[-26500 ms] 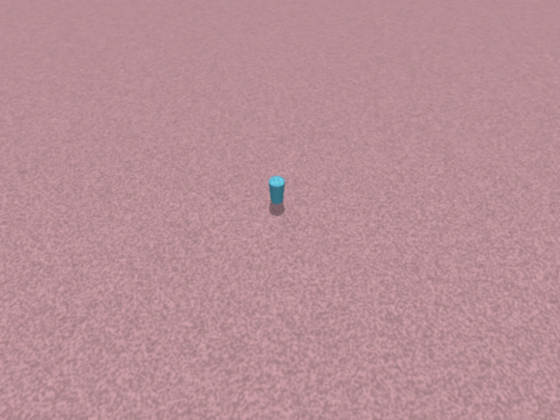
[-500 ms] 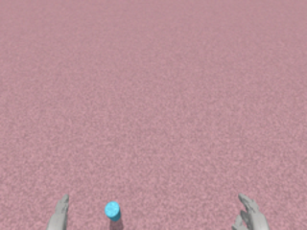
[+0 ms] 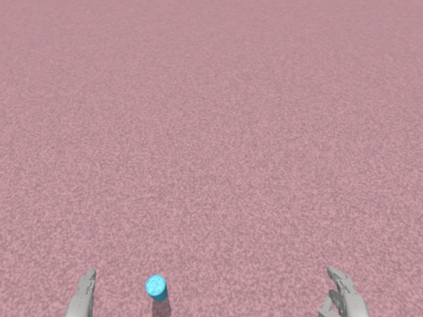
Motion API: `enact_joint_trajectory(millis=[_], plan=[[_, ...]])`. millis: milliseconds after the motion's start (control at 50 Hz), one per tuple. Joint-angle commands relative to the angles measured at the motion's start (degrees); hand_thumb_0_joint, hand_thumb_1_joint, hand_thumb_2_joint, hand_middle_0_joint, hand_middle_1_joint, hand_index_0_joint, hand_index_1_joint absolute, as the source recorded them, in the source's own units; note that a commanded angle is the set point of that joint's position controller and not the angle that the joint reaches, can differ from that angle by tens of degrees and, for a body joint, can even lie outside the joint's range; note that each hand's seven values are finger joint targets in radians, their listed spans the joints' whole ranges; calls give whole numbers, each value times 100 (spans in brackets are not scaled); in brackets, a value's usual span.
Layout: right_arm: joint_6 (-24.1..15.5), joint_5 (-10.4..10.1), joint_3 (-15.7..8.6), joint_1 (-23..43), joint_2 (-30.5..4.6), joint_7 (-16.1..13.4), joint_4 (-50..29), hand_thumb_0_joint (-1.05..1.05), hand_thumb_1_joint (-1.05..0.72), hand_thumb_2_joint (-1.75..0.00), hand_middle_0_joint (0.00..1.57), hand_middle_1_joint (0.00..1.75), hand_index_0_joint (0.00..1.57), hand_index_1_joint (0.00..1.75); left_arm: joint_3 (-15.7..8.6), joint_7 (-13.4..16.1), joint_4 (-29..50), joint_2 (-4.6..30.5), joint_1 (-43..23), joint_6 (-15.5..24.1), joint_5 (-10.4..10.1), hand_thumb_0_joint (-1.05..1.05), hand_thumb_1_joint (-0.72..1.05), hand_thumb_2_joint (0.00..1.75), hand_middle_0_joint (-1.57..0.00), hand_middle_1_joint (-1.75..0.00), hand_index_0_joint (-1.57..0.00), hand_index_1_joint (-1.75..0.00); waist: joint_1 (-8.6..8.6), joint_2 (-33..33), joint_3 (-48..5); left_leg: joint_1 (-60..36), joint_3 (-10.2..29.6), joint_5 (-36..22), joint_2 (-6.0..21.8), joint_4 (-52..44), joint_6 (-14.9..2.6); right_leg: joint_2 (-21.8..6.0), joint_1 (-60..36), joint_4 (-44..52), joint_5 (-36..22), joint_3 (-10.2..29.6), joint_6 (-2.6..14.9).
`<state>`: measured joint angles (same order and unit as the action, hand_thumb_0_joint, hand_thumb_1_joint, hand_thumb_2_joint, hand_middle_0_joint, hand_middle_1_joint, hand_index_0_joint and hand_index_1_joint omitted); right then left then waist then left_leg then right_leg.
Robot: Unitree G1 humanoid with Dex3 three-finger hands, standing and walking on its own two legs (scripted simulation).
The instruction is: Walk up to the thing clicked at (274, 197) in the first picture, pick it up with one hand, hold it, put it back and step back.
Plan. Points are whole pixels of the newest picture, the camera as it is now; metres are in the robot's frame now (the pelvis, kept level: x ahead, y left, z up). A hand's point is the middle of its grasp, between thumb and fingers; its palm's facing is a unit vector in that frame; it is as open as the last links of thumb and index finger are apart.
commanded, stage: home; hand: left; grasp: from the side
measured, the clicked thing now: (158, 289) +0.37 +0.22 -0.66
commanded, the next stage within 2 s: stand in 0.64 s
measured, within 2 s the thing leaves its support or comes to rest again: neither
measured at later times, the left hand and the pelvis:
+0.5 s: hand (113, 314) +0.17 +0.19 -0.06, palm faces +0.11 -0.95 -0.28, open 17.4 cm; pelvis +0.01 +0.00 +0.00, yaw +0 degrees
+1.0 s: hand (112, 316) +0.17 +0.19 -0.06, palm faces +0.11 -0.95 -0.28, open 13.9 cm; pelvis +0.00 +0.01 +0.00, yaw +0 degrees
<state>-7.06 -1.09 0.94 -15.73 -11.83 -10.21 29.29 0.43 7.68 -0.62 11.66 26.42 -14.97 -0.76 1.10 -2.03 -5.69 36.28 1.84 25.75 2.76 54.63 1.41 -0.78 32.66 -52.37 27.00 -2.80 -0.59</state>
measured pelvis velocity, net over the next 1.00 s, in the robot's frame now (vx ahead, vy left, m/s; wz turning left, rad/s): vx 0.00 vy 0.01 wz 0.00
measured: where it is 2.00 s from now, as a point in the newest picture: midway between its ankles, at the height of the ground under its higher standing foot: outside the picture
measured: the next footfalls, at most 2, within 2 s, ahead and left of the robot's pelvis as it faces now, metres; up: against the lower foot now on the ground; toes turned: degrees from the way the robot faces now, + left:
none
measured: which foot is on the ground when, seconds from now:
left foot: down 0.00-1.00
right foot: down 0.00-1.00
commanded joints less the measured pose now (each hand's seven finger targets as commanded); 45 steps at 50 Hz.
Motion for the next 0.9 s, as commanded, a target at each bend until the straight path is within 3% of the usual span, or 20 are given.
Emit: enact_joint_trajectory(millis=[0,80,240,340,360,580,720,760,780,880], plan=[[-322,47,-259,375,-700,-72,-908,0,-90,-90,20,30,20,30,-290,68,1003,555,-73,296,67,0,-57,5,-5,-5,-5,-5,56,173,-547,-580,-192,-1090,-201,-808,-166,181,-168,941,-1175,-73,46],[-339,40,-255,433,-699,-65,-903,0,-90,-90,20,30,20,30,-298,77,1061,564,-191,312,65,0,-54,6,-5,-6,-5,-6,18,152,-411,-518,-205,-813,-204,-890,-164,171,-103,1002,-891,-68,63],[-320,57,-274,325,-699,-62,-870,0,-90,-90,20,30,20,30,-357,63,1075,599,-86,299,64,0,-54,6,-5,-6,-5,-6,44,84,-634,-664,-209,-1368,-202,-766,-164,170,-243,906,-1474,-70,45],[-306,59,-249,369,-669,-53,-851,0,-90,-90,20,30,20,30,-313,66,1022,542,-83,296,61,0,-55,6,-5,-6,-5,-6,10,16,-464,-609,-193,-1200,-193,-849,-142,175,-188,930,-1251,-100,70],[-310,69,-279,364,-699,-58,-882,0,-90,-90,20,30,20,30,-300,67,1105,529,-104,306,71,0,-53,7,-5,-6,-5,-6,39,123,-654,-690,-171,-1283,-181,-829,-152,183,-268,907,-1342,-101,66],[-313,73,-272,312,-685,-52,-836,0,-90,-90,20,30,20,30,-367,73,1155,592,-170,265,66,0,-53,7,-5,-6,-5,-6,18,-62,-668,-743,-148,-1395,-169,-858,-129,186,-283,855,-1424,-118,82],[-314,63,-257,402,-692,-54,-904,0,-90,-90,20,30,20,30,-287,70,1049,536,-200,258,56,0,-52,7,-5,-6,-5,-6,38,116,-428,-595,-179,-994,-189,-913,-149,187,-141,983,-1059,-121,66],[-311,72,-258,375,-677,-70,-893,0,-90,-90,20,30,20,30,-354,74,1120,600,-191,277,58,0,-36,23,-20,-22,-20,-22,17,130,-531,-596,-200,-1009,-203,-865,-164,161,-223,989,-1105,-90,53],[-313,64,-256,384,-682,-66,-900,0,-90,-90,20,30,20,30,-308,71,1061,557,-107,256,63,0,-28,31,-20,-30,-20,-30,2,128,-508,-619,-209,-1037,-202,-878,-157,164,-222,985,-1122,-97,62],[-325,69,-254,350,-688,-72,-851,0,-90,-90,20,30,20,30,-275,75,1099,543,-226,251,62,0,12,71,-20,-30,-20,-30,22,-75,-426,-624,-151,-901,-174,-971,-133,189,-82,916,-948,-130,92]])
